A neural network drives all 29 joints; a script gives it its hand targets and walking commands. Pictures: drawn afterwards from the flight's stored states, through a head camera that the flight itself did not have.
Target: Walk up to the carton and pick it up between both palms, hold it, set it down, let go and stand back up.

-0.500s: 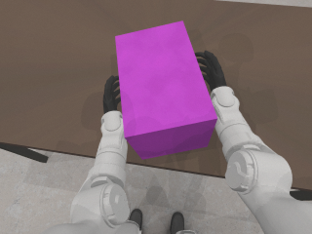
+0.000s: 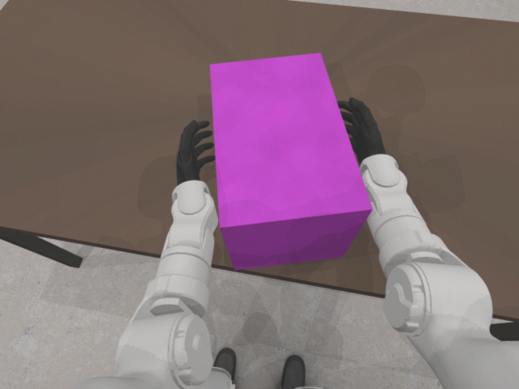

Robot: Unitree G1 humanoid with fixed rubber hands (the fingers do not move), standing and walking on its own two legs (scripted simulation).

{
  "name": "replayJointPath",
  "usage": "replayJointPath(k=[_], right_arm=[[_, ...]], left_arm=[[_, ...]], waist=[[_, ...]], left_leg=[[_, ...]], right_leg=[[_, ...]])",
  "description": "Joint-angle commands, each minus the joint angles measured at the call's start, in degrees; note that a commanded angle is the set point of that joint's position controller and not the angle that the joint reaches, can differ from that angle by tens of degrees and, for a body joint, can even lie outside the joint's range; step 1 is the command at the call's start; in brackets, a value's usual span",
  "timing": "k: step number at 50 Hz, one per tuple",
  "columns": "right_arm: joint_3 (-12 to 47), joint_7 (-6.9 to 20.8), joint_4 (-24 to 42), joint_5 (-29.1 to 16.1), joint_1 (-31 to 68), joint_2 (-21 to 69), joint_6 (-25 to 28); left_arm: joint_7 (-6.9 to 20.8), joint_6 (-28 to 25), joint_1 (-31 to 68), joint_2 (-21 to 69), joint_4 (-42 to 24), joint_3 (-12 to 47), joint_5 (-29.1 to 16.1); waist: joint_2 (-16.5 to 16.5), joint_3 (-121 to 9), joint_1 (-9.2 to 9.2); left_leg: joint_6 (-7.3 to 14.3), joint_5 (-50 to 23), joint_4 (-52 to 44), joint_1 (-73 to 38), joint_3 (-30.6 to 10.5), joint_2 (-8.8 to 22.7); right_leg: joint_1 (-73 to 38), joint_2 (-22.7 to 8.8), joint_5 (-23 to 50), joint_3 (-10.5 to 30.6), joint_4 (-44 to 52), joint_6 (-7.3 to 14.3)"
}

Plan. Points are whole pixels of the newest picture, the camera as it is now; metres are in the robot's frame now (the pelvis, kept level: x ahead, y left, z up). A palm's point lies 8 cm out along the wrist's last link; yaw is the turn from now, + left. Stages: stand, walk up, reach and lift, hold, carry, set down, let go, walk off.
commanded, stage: set down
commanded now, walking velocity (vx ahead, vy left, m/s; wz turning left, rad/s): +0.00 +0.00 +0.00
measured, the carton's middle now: (277, 162) +0.45 +0.06 +0.01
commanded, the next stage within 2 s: none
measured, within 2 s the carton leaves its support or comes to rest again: rests again in 0.02 s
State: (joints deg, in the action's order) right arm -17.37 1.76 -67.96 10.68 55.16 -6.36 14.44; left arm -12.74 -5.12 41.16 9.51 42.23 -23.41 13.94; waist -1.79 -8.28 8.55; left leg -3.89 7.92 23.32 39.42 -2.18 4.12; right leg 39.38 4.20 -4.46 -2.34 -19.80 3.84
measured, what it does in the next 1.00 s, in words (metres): stands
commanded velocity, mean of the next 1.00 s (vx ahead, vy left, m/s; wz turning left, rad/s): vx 0.00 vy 0.00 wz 0.00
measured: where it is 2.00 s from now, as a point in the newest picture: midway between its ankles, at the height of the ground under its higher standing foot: outside the picture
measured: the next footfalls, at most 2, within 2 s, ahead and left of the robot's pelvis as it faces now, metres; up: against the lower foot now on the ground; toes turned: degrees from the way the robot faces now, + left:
none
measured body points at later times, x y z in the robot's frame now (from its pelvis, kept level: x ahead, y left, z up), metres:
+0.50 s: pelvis -0.01 -0.01 +0.00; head +0.10 +0.01 +0.44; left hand +0.38 +0.20 +0.03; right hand +0.47 -0.10 +0.04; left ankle +0.01 +0.16 -0.73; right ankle +0.02 -0.07 -0.73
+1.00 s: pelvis -0.02 -0.01 +0.00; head +0.06 +0.00 +0.44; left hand +0.34 +0.20 +0.02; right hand +0.43 -0.15 +0.03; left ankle +0.01 +0.16 -0.73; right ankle +0.02 -0.07 -0.73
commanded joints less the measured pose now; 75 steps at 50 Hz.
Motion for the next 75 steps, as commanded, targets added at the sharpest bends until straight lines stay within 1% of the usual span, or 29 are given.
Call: replayJointPath(k=[1,2,3,5,9,12,17,18,20,22,25,28,32,38,42,44,46,48,49,51,55,58,62,67,68,71,73,74,75], right_arm=[[3.4,1.4,13.7,-1.5,25.4,-2.0,3.3],[4.4,1.3,16.5,-3.5,19.6,-4.9,4.4],[5.3,0.7,16.2,-6.0,23.0,-10.2,5.0],[4.3,1.2,14.9,-3.6,24.0,-4.0,2.4],[7.5,0.9,16.2,-8.9,21.3,-10.6,1.7],[7.3,1.4,16.9,-8.6,22.2,-6.7,0.2],[9.7,0.4,17.1,-13.9,15.9,-17.2,0.4],[10.4,0.5,13.0,-12.6,21.0,-11.8,-1.4],[12.8,0.7,19.2,-15.3,13.2,-17.8,0.2],[12.6,0.9,13.5,-15.9,17.1,-17.6,-0.9],[17.5,1.3,20.4,-20.3,15.7,-16.4,0.8],[16.4,2.0,17.8,-21.2,13.7,-19.0,0.9],[17.8,2.7,18.4,-21.0,17.4,-16.2,-0.1],[19.3,2.3,21.8,-24.2,8.8,-20.7,1.0],[21.0,3.1,16.8,-23.9,13.8,-18.3,1.2],[19.8,2.7,18.0,-25.4,9.2,-22.0,2.7],[21.8,3.2,16.3,-26.7,7.3,-20.9,2.9],[21.4,2.9,19.1,-27.4,3.7,-24.4,4.6],[20.9,2.9,15.8,-25.7,13.0,-23.0,3.5],[21.8,4.2,19.6,-29.1,0.3,-24.1,4.3],[21.9,5.4,18.4,-28.1,5.4,-23.2,3.7],[22.6,6.3,21.4,-30.6,-0.7,-25.0,3.8],[20.1,7.0,21.0,-28.8,4.9,-25.5,2.5],[21.8,7.4,25.5,-31.0,-9.3,-26.6,2.9],[20.6,7.1,19.7,-28.0,3.2,-25.0,1.4],[20.9,8.1,23.5,-31.1,-11.2,-26.0,2.2],[21.0,8.0,25.4,-30.1,-4.6,-24.5,1.9],[19.3,8.6,25.8,-31.9,-19.5,-27.5,3.0],[19.5,8.0,24.2,-29.6,-3.0,-25.1,2.1]], left_arm=[[0.2,-2.2,23.0,4.5,-12.9,7.8,-0.5],[-0.1,-2.1,16.2,3.9,-18.3,10.4,-1.9],[-0.6,-1.3,17.3,0.2,-17.4,9.1,-1.9],[-0.5,-0.5,21.5,2.2,-14.4,8.4,0.0],[-1.0,1.2,18.2,-3.6,-16.8,9.1,-2.8],[-1.8,1.0,19.6,1.3,-18.5,10.7,-3.1],[-2.2,3.3,12.2,-5.8,-21.8,11.8,-5.5],[-1.3,4.0,17.2,-4.4,-14.6,9.5,-5.2],[-1.3,4.2,8.5,-6.5,-20.9,10.7,-6.1],[-0.9,3.9,13.6,-7.3,-15.5,11.6,-7.4],[-1.2,2.5,10.8,-8.4,-18.3,13.0,-10.1],[-1.7,0.7,11.3,-7.6,-20.3,14.9,-10.4],[-0.6,0.0,14.1,-8.0,-15.4,15.1,-12.5],[-0.6,-0.4,7.9,-11.5,-20.8,15.1,-13.9],[0.0,-0.4,11.0,-11.4,-12.1,14.3,-12.4],[-0.1,-0.2,5.0,-10.7,-18.5,16.7,-14.1],[-0.1,-0.3,4.4,-12.7,-13.0,14.5,-13.0],[0.0,-0.3,-0.8,-11.7,-22.3,15.7,-13.5],[0.5,-0.1,9.5,-14.4,-11.9,13.0,-12.8],[-0.5,0.1,-3.2,-10.6,-24.7,17.4,-14.5],[-0.2,-0.4,4.5,-12.8,-16.5,17.6,-16.0],[-1.2,0.3,-2.6,-10.9,-25.7,20.3,-16.0],[-1.2,2.2,5.0,-13.0,-21.1,18.9,-15.4],[-1.6,4.6,-11.8,-10.0,-31.0,19.0,-13.6],[-0.7,5.2,3.2,-12.5,-19.8,18.1,-14.4],[-1.7,5.7,-12.2,-8.8,-32.2,20.7,-12.9],[-1.3,6.1,-4.9,-11.9,-26.7,18.0,-12.4],[-2.1,6.8,-21.1,-7.6,-36.6,21.0,-11.7],[-1.2,6.9,-3.2,-10.6,-27.7,19.8,-13.5]], waist=[[-3.1,-48.7,0.2],[-3.5,-51.2,-1.79],[-2.0,-52.6,-0.28],[-2.8,-47.4,0.38],[-1.2,-49.0,0.66],[-1.5,-47.5,0.86],[-0.3,-46.6,-1.07],[-2.8,-40.1,1.15],[-3.3,-43.6,0.45],[-2.9,-38.5,-0.39],[-4.4,-44.3,1.83],[-1.3,-42.6,0.13],[-4.9,-40.8,0.91],[-4.7,-42.0,-0.92],[-4.5,-33.8,1.02],[-3.5,-37.3,-1.75],[-5.2,-32.7,-0.13],[-3.9,-35.5,-1.79],[-5.0,-32.0,0.02],[-3.1,-33.5,-2.06],[-4.4,-29.8,-1.69],[-3.6,-30.9,-1.41],[-3.3,-28.4,-1.34],[-3.4,-28.1,-1.86],[-5.0,-23.0,-1.65],[-2.2,-22.0,-2.09],[-3.9,-20.4,-0.68],[-2.1,-20.7,-3.86],[-3.5,-19.8,-2.69]], left_leg=[[2.7,-22.2,0.9,-11.3,7.3,-2.4],[2.3,-26.9,2.0,-13.4,6.9,-2.3],[1.8,-28.0,2.9,-12.1,6.9,-2.3],[2.9,-18.1,0.2,-7.7,7.1,-2.8],[2.3,-22.5,2.6,-10.5,7.6,-3.2],[2.8,-16.9,1.4,-10.0,6.2,-3.0],[2.0,-21.8,2.4,-10.8,5.3,-2.9],[2.7,-14.7,1.1,-5.8,5.9,-3.6],[2.9,-21.1,0.9,-11.2,5.6,-3.5],[2.6,-14.5,0.2,-7.5,5.2,-3.4],[3.1,-17.2,1.4,-8.6,4.9,-3.5],[2.5,-15.4,1.1,-9.9,4.4,-3.3],[3.4,-9.1,1.2,-5.0,5.3,-3.9],[3.4,-12.0,1.3,-3.4,5.1,-4.3],[3.8,-6.3,0.8,0.5,5.7,-4.5],[3.1,-10.7,1.2,-3.3,4.8,-4.2],[3.5,-7.2,0.9,-2.4,4.2,-4.2],[3.0,-12.8,0.6,-5.9,4.2,-4.1],[3.5,-6.1,0.7,0.5,5.0,-4.6],[3.3,-12.4,0.3,-8.1,3.4,-3.9],[4.2,-4.5,0.1,-3.6,4.5,-4.4],[3.9,-9.1,0.8,-8.4,3.9,-3.9],[4.3,-3.1,0.9,-5.8,4.2,-4.1],[3.9,-11.3,0.1,-12.4,3.7,-4.1],[5.0,-2.9,-0.2,-5.9,4.6,-4.5],[4.3,-7.5,-1.3,-12.8,3.3,-3.9],[4.7,-4.7,-0.9,-10.0,4.0,-4.4],[4.1,-10.3,-2.4,-17.5,2.0,-3.8],[4.5,-4.7,-1.5,-10.6,3.6,-4.1]], right_leg=[[-38.0,-1.9,26.8,-0.7,-5.5,-4.2],[-42.5,-1.3,34.9,-0.7,-6.4,-4.0],[-41.5,-1.4,38.3,0.0,-7.7,-4.0],[-39.5,-2.4,25.1,0.5,-5.7,-4.3],[-40.8,-1.9,30.9,1.8,-7.0,-4.2],[-39.1,-1.5,20.1,1.7,-6.0,-3.3],[-40.4,-0.9,30.5,1.7,-8.2,-3.4],[-38.6,-2.2,22.9,2.7,-7.0,-4.2],[-43.9,-1.1,31.1,1.8,-8.0,-3.9],[-40.8,-1.6,23.6,2.3,-7.5,-4.0],[-42.0,-1.6,25.4,3.6,-7.8,-3.7],[-39.4,-1.1,20.1,3.0,-8.0,-3.5],[-38.9,-1.9,12.7,4.4,-7.6,-4.3],[-46.1,-2.9,21.7,5.8,-8.6,-4.8],[-42.1,-3.4,10.8,6.9,-7.7,-5.0],[-45.5,-2.4,20.5,5.5,-8.7,-4.7],[-44.0,-3.7,11.8,7.2,-6.6,-5.0],[-48.5,-2.3,24.6,5.2,-9.1,-5.0],[-44.9,-3.4,17.0,6.5,-8.9,-5.7],[-44.8,-2.3,16.2,5.7,-7.2,-4.3],[-41.4,-3.4,6.0,7.3,-6.4,-4.0],[-42.5,-2.6,7.2,6.8,-6.4,-3.4],[-38.5,-3.3,-3.1,8.1,-5.5,-2.9],[-46.3,-3.1,9.6,8.0,-5.3,-3.1],[-41.2,-3.8,0.6,8.4,-5.5,-3.3],[-43.0,-3.2,3.2,7.8,-4.6,-2.4],[-42.0,-4.7,0.8,9.5,-3.7,-2.8],[-45.1,-3.5,6.1,7.3,-2.6,-2.3],[-41.5,-4.1,2.2,8.4,-3.7,-2.5]])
